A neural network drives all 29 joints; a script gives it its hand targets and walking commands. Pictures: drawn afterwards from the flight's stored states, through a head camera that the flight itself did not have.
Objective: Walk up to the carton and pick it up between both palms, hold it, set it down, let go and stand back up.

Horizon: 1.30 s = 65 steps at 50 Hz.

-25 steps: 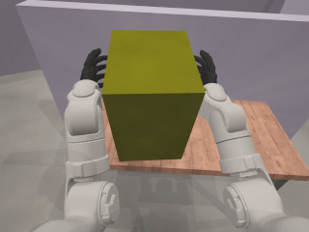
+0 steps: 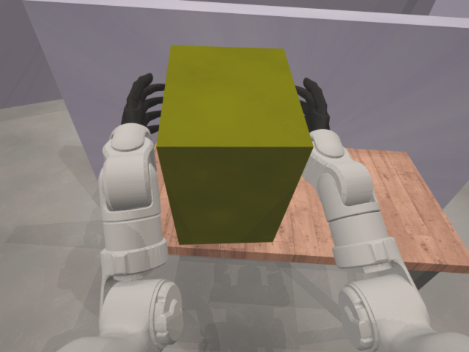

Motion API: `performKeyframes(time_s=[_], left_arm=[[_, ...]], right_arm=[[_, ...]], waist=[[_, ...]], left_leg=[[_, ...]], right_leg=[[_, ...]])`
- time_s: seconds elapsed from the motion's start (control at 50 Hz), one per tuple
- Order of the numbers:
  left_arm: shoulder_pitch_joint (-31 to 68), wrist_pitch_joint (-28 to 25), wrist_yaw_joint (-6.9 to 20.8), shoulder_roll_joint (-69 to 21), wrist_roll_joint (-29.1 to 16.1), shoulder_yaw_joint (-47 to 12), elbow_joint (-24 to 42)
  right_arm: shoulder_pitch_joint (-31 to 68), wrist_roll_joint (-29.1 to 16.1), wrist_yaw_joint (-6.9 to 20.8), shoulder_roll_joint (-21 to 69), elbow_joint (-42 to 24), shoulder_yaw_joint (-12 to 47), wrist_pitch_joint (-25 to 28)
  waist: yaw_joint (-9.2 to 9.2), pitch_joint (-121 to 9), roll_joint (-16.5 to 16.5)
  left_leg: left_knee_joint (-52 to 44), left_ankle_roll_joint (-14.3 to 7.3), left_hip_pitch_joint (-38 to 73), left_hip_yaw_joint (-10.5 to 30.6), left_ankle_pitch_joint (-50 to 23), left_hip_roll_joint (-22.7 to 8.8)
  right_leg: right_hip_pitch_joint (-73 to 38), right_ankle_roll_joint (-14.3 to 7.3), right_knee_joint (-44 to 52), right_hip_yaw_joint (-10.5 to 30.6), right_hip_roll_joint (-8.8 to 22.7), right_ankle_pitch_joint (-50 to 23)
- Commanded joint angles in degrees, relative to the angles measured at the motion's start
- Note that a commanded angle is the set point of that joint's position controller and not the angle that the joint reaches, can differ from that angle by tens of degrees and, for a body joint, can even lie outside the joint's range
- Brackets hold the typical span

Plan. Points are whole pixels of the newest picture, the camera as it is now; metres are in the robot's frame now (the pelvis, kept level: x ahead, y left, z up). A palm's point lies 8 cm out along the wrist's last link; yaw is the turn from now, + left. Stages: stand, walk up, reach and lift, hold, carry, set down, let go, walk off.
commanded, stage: hold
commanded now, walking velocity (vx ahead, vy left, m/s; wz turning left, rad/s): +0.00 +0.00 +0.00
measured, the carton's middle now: (227, 154) +0.37 +0.01 +0.17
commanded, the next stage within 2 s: none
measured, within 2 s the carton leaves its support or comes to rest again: neither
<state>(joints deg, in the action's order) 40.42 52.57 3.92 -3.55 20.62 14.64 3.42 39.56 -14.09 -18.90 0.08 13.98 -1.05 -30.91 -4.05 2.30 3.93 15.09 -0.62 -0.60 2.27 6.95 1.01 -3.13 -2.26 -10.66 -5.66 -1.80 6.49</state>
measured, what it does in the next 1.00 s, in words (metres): stands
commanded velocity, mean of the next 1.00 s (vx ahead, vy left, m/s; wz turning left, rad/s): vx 0.00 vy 0.00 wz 0.00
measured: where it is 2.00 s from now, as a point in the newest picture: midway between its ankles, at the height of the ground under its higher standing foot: outside the picture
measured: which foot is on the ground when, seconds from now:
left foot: down 0.00-1.00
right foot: down 0.00-1.00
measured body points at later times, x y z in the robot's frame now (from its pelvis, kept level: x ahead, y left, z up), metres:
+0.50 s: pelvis +0.00 +0.00 +0.00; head -0.03 +0.03 +0.45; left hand +0.37 +0.15 +0.23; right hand +0.37 -0.12 +0.22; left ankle +0.02 +0.11 -0.75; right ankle +0.01 -0.09 -0.75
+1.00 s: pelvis +0.00 +0.00 +0.00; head -0.04 +0.03 +0.45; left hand +0.37 +0.14 +0.23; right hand +0.36 -0.12 +0.20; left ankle +0.02 +0.11 -0.75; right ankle +0.01 -0.09 -0.75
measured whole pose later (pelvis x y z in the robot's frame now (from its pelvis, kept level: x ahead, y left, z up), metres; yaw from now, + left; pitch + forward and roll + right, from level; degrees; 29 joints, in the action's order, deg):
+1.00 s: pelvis +0.00 +0.00 +0.00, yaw +0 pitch -8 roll -1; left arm 38.8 51.3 3.2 -3.6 20.7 12.9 3.7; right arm 35.9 -12.0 -18.0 1.5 15.5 -1.0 -26.2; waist -4.3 3.9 5.0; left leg 14.7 -0.4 0.3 2.0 6.5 0.6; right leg -4.7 -2.5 -9.3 -6.2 -2.1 5.6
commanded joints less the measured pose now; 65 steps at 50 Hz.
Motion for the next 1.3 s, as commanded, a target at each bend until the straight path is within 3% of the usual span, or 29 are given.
performKeyframes(time_s=[0.0,0.06,0.16,0.2,0.26,0.34,0.44,0.52,0.62,0.68,0.76,0.82,0.84,0.86,0.88,0.94,1.1,1.28], left_arm=[[27.9,-3.6,6.4,-20.3,-9.2,-20.6,9.6],[26.3,-3.3,6.4,-20.0,-9.2,-20.6,8.1],[25.9,-3.8,5.8,-19.1,-8.9,-19.0,6.4],[25.3,-4.3,5.5,-18.7,-9.1,-19.0,7.6],[24.2,-4.9,5.7,-18.2,-9.1,-17.7,5.7],[24.6,-5.3,5.7,-18.8,-8.7,-19.0,5.6],[25.5,-6.9,4.9,-18.3,-9.7,-19.9,8.0],[23.5,-6.2,5.2,-18.4,-8.4,-19.9,5.2],[22.2,-5.1,5.6,-19.9,-9.4,-20.9,8.2],[22.5,-6.2,5.8,-19.0,-8.9,-20.0,8.0],[22.5,-7.8,5.1,-17.4,-8.2,-17.7,4.0],[24.0,-7.0,4.6,-17.7,-8.5,-18.3,3.3],[25.0,-4.9,4.6,-21.6,-7.4,-19.9,1.7],[23.8,-4.5,4.9,-22.3,-7.4,-20.1,2.1],[24.2,-4.4,5.2,-22.3,-8.0,-21.2,3.8],[24.3,-4.2,6.0,-22.7,-8.1,-22.6,6.7],[24.3,-3.0,4.5,-21.4,-6.4,-20.7,4.7],[23.4,-3.2,4.4,-21.6,-6.9,-21.1,5.8]], right_arm=[[35.0,-2.5,2.1,14.9,-11.6,11.9,2.8],[34.0,-2.5,2.0,14.6,-11.2,12.4,2.8],[34.7,-0.9,2.9,13.5,-9.9,10.1,3.4],[33.6,-0.9,3.1,12.7,-10.4,9.7,4.0],[33.0,-0.9,3.2,13.3,-10.3,10.4,4.5],[31.8,-0.1,3.2,13.9,-8.0,11.0,4.9],[31.9,0.9,3.9,13.5,-10.4,10.1,6.5],[31.4,1.3,4.2,13.5,-7.6,10.6,6.3],[32.1,-0.2,3.3,15.9,-12.7,13.3,6.4],[31.0,0.6,3.3,15.9,-11.9,13.2,6.6],[30.4,2.8,4.9,14.7,-8.2,10.2,7.9],[31.9,3.3,5.3,14.3,-5.7,9.0,7.8],[29.8,1.0,4.8,17.2,-4.6,11.3,7.1],[31.2,0.0,4.5,17.7,-6.9,12.0,7.1],[32.1,-0.6,3.9,17.7,-8.7,12.7,7.0],[32.9,-1.8,2.7,18.7,-11.9,14.6,6.9],[32.7,-0.7,3.5,16.3,-8.6,11.8,6.9],[32.2,-1.3,3.0,16.8,-10.5,13.2,7.5]], waist=[[-0.90,-21.5,-4.5],[-0.73,-19.0,-4.7],[-0.35,-17.4,-5.1],[-0.12,-18.4,-5.6],[0.26,-18.4,-3.5],[-0.14,-17.6,-4.3],[-0.86,-18.6,-5.4],[-0.80,-18.3,-5.4],[0.00,-20.6,-4.1],[0.49,-19.7,-3.2],[0.95,-14.7,-3.9],[-0.09,-15.6,-4.6],[-0.79,-13.8,-2.2],[-0.27,-15.6,-3.0],[-1.35,-17.1,-2.4],[-1.65,-20.5,-3.8],[-0.07,-13.8,-5.0],[-0.40,-17.1,-4.0]], left_leg=[[-0.5,2.2,4.0,-1.4,-11.8,-0.1],[-0.2,2.1,3.5,-1.1,-12.3,-0.1],[-1.8,1.6,0.2,-1.1,-5.4,-0.6],[-1.6,1.9,1.5,-1.4,-6.9,-0.6],[-1.2,1.4,2.0,-1.5,-8.5,-0.5],[-1.4,2.1,2.7,-1.3,-9.2,-0.4],[-1.4,1.6,1.7,-1.7,-8.4,-0.6],[-1.2,2.2,3.9,-1.6,-10.1,-0.7],[-0.5,1.9,4.8,-1.2,-14.4,-0.4],[-1.1,1.1,3.6,-1.2,-11.9,-0.2],[-2.8,0.5,-1.0,-1.8,-1.9,-0.8],[-3.7,0.8,-0.8,-2.1,-0.1,-1.2],[-2.9,1.3,3.3,-3.4,-4.8,-0.8],[-1.6,1.6,4.5,-3.0,-8.0,-0.3],[-0.6,1.8,5.3,-2.6,-11.2,-0.1],[0.5,2.1,7.2,-2.3,-15.2,0.5],[-2.6,2.1,3.3,-3.7,-5.3,-0.6],[-0.6,2.1,6.6,-3.5,-11.8,0.0]], right_leg=[[-7.0,4.6,-1.3,0.4,0.8,-13.7],[-6.9,4.5,-0.9,0.6,1.2,-14.0],[-6.3,4.5,-1.8,0.1,1.0,-7.9],[-6.4,4.6,-1.8,0.1,1.1,-8.5],[-7.7,4.8,-1.3,0.5,1.3,-11.3],[-7.0,4.6,-1.0,0.0,1.1,-11.0],[-6.5,4.7,-1.6,0.1,1.0,-10.7],[-6.3,4.6,-0.8,-0.1,0.9,-10.4],[-9.6,4.7,-1.1,0.4,1.2,-16.2],[-9.8,4.9,-1.0,0.6,1.8,-15.5],[-6.3,5.0,-1.3,-0.2,1.6,-6.4],[-5.7,4.7,-1.8,-0.6,1.0,-4.1],[-5.9,3.9,1.2,0.4,0.6,-5.3],[-6.8,4.0,1.3,0.2,0.5,-8.1],[-6.9,4.3,1.2,0.2,0.7,-10.8],[-7.9,4.8,0.5,0.0,0.8,-15.7],[-6.3,3.6,1.1,-0.8,0.3,-2.8],[-7.6,4.2,0.9,-0.4,0.3,-9.9]])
